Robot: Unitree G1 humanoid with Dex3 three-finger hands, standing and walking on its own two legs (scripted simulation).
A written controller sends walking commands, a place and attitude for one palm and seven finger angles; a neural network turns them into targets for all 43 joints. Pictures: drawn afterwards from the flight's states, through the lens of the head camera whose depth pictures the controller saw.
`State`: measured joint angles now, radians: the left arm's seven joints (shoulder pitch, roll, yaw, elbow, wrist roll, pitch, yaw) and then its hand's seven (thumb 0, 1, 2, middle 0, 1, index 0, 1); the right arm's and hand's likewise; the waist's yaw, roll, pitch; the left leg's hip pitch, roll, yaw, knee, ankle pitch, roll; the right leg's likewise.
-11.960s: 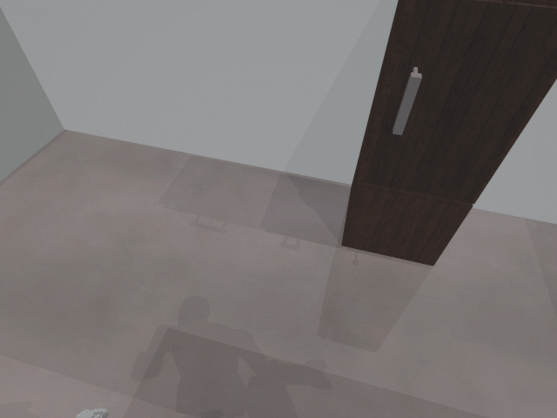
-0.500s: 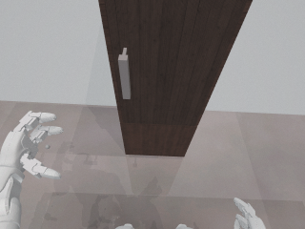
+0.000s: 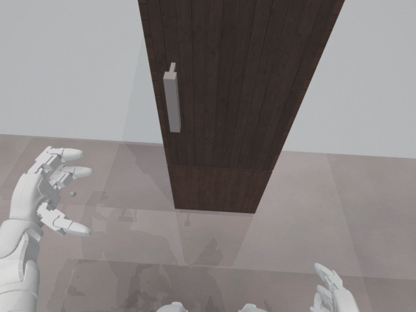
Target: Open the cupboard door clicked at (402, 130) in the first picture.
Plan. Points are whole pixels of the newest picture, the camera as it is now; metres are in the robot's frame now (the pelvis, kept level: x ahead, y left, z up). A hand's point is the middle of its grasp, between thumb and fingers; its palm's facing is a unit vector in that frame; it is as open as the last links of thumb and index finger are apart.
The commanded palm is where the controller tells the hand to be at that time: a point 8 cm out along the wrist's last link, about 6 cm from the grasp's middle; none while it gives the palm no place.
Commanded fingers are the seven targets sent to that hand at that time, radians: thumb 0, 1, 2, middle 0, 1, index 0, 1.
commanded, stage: move the hooked fingers beside the handle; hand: left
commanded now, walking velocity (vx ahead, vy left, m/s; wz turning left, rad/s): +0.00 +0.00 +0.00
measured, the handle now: (174, 99) +0.59 +0.13 +0.04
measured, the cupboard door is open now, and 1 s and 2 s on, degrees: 0 0 0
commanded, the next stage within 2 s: none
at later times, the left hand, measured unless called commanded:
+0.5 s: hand (107, 156) +0.39 +0.24 +0.06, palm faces +0.01 -1.00 -0.02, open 14.0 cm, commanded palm +0.37 +0.28 +0.06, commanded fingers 0.00 -0.50 0.30 -0.30 -1.20 -0.30 -1.20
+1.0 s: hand (128, 132) +0.46 +0.21 +0.05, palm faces +0.00 -1.00 -0.01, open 14.0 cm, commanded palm +0.45 +0.26 +0.05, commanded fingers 0.00 -0.50 0.30 -0.30 -1.20 -0.30 -1.20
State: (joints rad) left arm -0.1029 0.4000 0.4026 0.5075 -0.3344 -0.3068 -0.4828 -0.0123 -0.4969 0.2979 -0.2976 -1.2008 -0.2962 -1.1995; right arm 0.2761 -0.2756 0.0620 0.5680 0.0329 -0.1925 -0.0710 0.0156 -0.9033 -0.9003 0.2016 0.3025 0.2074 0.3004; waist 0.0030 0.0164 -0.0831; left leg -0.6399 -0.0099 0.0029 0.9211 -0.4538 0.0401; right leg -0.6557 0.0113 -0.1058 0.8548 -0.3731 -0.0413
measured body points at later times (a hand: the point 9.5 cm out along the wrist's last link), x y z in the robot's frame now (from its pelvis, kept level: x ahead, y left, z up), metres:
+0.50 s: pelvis +0.00 +0.00 +0.00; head +0.08 +0.01 +0.44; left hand +0.38 +0.29 +0.06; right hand +0.09 -0.27 -0.10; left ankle +0.00 +0.09 -0.69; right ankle +0.03 -0.10 -0.69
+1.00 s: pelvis +0.00 +0.01 -0.01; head +0.10 +0.02 +0.43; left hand +0.46 +0.27 +0.06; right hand +0.05 -0.26 -0.12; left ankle +0.00 +0.09 -0.69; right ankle +0.03 -0.10 -0.69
